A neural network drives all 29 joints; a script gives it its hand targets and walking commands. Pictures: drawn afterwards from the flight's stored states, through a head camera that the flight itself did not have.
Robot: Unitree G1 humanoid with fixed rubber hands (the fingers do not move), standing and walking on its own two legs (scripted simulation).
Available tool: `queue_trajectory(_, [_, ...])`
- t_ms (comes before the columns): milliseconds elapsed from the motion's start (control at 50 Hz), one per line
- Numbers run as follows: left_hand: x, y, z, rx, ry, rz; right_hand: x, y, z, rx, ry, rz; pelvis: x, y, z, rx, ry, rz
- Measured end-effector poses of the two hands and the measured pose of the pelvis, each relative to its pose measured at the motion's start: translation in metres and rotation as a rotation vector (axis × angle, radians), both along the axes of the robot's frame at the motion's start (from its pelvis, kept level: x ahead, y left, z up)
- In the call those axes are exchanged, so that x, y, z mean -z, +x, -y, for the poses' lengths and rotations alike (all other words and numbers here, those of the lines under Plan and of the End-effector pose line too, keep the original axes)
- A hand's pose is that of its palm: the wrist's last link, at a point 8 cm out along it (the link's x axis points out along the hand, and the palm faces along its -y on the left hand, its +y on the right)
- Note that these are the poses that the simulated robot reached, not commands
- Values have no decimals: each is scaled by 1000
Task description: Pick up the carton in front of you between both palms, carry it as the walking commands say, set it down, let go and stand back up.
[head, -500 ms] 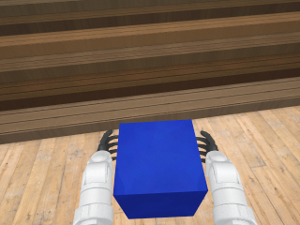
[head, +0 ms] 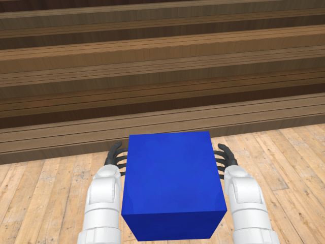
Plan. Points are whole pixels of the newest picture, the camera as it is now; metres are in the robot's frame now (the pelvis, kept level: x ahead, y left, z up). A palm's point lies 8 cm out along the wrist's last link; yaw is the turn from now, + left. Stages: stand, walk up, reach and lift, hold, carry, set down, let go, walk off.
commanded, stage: hold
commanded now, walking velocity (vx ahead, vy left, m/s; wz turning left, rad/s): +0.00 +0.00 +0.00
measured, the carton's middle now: (171, 189) +0.28 +0.00 -0.03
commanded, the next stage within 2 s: carry in 0.22 s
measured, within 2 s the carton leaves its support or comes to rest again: neither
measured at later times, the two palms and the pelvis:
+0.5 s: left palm (104, 156) +0.32 +0.17 +0.07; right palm (221, 156) +0.31 -0.13 +0.07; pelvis +0.03 +0.02 -0.01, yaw -1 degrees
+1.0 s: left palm (105, 102) +0.55 +0.22 +0.08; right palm (192, 100) +0.55 -0.08 +0.07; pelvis +0.28 +0.06 -0.02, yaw -1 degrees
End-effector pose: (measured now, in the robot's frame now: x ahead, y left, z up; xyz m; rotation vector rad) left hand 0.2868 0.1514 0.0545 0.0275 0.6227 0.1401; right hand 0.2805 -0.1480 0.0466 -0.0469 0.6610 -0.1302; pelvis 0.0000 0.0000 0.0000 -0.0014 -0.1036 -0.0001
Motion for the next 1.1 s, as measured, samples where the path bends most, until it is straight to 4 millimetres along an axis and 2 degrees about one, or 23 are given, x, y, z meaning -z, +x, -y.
queue_trajectory(200, [0,-5,0,-4,-2,-24,1,-5,0,2,4,-25,1,-9,0,1,0,20])
queue_trajectory(300, [-1,-2,-1,-8,-7,-4,-2,-1,-1,3,6,-5,4,-7,0,-16,-4,-50])
queue_trajectory(380, [-6,6,-9,-19,-21,32,-10,10,-9,3,5,31,9,1,-7,-26,-3,-96])
queue_trajectory(480, [-15,24,-21,-25,-41,23,-20,28,-21,17,23,22,10,26,-17,10,-3,-137])
queue_trajectory(560, [-25,51,-16,-11,-49,-18,-28,47,-16,40,27,-19,4,52,-15,17,-22,-166])
queue_trajectory(660, [-30,87,-3,-26,-72,-9,-30,83,-3,56,53,-10,11,95,-9,-26,-29,-184])
queue_trajectory(740, [-27,108,-13,-54,-66,-63,-32,116,-12,42,71,-66,4,133,-10,-43,0,-200])
queue_trajectory(800, [-31,133,-28,-89,-79,-62,-36,149,-27,14,69,-66,2,163,-17,-41,10,-201])
queue_trajectory(860, [-34,168,-44,-109,-92,-32,-40,189,-44,-5,64,-37,8,198,-28,-39,9,-192])
queue_trajectory(940, [-27,226,-63,-101,-106,6,-34,243,-62,5,60,2,26,249,-49,-9,20,-171])
queue_trajectory(1020, [-21,278,-63,-62,-108,-74,-26,278,-63,57,58,-75,17,290,-62,17,9,-182])
queue_trajectory(1100, [-26,329,-56,-10,-98,-103,-31,314,-56,109,64,-101,3,334,-68,16,-12,-193])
